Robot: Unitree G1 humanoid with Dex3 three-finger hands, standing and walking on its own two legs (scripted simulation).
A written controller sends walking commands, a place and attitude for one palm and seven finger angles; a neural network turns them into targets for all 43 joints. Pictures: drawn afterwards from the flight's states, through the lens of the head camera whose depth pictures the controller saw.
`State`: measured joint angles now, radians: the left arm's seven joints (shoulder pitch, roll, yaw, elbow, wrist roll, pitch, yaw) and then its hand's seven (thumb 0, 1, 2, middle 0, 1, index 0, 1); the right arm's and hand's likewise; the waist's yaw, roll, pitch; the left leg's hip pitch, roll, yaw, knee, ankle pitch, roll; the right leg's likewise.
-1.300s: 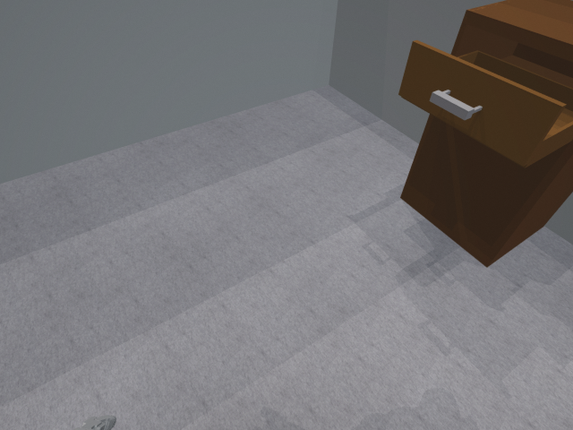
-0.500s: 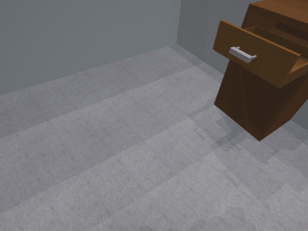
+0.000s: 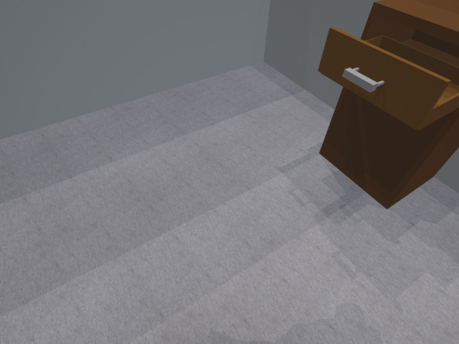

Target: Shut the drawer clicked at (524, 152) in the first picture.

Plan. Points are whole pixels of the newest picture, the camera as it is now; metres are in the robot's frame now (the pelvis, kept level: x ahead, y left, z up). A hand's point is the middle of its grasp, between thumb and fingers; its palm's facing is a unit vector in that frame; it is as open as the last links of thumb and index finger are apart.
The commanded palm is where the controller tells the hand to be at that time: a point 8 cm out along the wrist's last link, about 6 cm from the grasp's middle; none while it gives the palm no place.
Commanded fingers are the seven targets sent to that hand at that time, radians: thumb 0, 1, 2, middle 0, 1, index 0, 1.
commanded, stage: look at it before walking up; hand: left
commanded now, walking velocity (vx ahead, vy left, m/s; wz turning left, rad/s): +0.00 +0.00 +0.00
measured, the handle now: (363, 77) +1.00 -0.43 -0.03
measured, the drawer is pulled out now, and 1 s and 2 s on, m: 0.27 0.27 0.27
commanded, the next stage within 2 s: walk to a spot facing it in 0.24 s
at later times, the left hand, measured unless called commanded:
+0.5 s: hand out of the picture +0.07 +0.23 -0.17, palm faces -0.01 -0.96 -0.30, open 7.4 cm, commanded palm none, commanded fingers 0.00 0.90 0.90 -0.20 -0.30 -0.20 -0.30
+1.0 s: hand (174, 270) +0.32 +0.15 -0.19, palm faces -0.13 -0.98 -0.18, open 7.4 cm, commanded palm none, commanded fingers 0.00 0.90 0.90 -0.20 -0.30 -0.20 -0.30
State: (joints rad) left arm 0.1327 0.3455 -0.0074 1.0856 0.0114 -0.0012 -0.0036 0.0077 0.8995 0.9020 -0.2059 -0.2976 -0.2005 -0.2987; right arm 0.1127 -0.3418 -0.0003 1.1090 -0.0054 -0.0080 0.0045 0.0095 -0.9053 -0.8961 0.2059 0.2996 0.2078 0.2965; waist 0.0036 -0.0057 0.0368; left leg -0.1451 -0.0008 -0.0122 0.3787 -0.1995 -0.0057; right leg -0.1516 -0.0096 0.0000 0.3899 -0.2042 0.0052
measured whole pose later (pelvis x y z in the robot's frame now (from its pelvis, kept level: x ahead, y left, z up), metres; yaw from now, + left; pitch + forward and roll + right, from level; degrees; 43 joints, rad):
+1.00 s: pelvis +0.20 -0.02 -0.03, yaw -5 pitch +0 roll +0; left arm 0.10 0.19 0.04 0.99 0.02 -0.03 -0.03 0.01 0.91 0.90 -0.20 -0.30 -0.19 -0.30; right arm 0.56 -0.11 -0.01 1.23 -0.01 -0.07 -0.03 0.01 -0.91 -0.90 0.21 0.30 0.21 0.30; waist -0.05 0.01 0.11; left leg 0.16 0.05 0.09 0.35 -0.48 -0.03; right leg -0.51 -0.03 -0.15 0.67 -0.21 -0.06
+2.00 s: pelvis +0.52 -0.04 -0.03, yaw -13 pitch -1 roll +1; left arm 0.22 0.19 0.09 0.93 0.03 0.03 -0.01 0.00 0.91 0.90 -0.20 -0.30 -0.19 -0.30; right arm 0.20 -0.20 -0.08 1.00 -0.02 0.02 -0.01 0.00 -0.92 -0.90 0.20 0.30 0.21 0.30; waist 0.01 0.03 0.06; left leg -0.25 0.20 0.38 0.69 -0.37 -0.03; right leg -0.34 -0.08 -0.12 0.67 -0.30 0.02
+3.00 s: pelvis +0.54 -0.03 -0.02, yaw -46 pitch +0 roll +0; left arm 0.12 0.19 0.05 0.90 0.02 0.03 0.00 0.01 0.90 0.90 -0.20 -0.30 -0.20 -0.30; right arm 0.27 -0.25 -0.07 0.99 -0.01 0.07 -0.02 0.01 -0.91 -0.90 0.20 0.30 0.21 0.30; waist -0.04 0.06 0.09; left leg -0.39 0.14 0.14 1.00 -0.52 -0.06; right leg -0.28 -0.02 -0.09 0.62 -0.34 -0.03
